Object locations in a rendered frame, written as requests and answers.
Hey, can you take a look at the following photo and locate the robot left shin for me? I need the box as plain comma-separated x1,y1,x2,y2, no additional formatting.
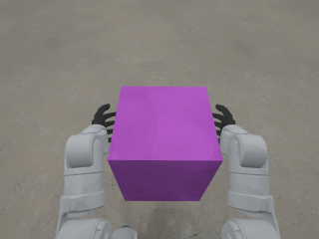
121,224,132,229

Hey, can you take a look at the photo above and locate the left robot forearm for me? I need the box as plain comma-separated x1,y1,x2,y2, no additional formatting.
55,124,110,239

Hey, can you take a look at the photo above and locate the robot left upper arm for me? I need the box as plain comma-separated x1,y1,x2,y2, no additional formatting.
57,218,113,239

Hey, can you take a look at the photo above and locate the left robot hand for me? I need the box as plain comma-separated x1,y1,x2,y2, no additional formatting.
92,104,117,142

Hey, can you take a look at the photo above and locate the robot right upper arm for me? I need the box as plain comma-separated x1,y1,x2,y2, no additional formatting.
221,218,280,239

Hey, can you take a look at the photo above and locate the right robot forearm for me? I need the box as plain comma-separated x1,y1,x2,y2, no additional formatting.
219,124,281,239

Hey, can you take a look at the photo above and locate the carton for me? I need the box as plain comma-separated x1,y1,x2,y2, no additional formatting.
108,86,223,201

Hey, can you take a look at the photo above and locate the robot left thigh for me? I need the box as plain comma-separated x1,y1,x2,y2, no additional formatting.
112,227,138,239

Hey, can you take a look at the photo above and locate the right robot hand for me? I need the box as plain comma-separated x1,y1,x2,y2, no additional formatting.
212,104,236,144

